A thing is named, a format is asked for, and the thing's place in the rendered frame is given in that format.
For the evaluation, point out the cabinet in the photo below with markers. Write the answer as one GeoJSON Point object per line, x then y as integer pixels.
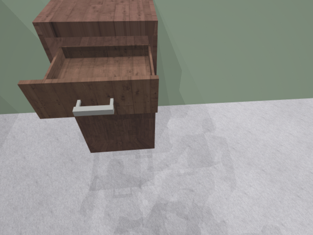
{"type": "Point", "coordinates": [104, 22]}

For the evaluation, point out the drawer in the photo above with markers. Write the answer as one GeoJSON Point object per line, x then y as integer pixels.
{"type": "Point", "coordinates": [94, 75]}

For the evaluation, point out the handle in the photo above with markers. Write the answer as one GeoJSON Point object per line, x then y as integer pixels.
{"type": "Point", "coordinates": [93, 110]}

